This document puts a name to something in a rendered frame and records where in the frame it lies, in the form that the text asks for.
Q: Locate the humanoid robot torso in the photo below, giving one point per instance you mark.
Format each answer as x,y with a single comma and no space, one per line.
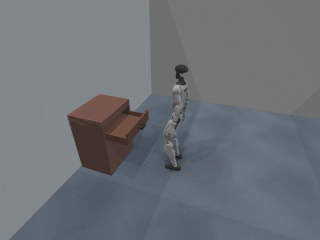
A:
183,99

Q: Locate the robot right upper arm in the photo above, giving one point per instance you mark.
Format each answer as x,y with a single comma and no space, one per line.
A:
187,94

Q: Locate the robot right forearm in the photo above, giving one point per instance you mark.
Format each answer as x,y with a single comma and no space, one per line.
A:
185,106

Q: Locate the robot left hand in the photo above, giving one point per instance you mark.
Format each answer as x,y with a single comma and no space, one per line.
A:
170,131

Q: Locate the robot left forearm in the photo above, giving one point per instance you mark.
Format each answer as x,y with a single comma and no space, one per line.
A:
175,116

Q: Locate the cabinet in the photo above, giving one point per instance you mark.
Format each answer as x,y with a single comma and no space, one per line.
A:
87,124

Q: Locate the robot right hand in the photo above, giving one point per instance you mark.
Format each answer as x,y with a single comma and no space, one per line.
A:
184,115

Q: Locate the robot left shin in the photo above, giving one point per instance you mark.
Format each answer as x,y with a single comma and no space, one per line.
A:
171,154

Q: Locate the handle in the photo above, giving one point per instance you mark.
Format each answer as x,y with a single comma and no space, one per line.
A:
142,127

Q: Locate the robot left upper arm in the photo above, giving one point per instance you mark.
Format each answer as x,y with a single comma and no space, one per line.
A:
177,96

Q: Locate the drawer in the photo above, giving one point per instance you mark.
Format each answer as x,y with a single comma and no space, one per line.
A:
124,127

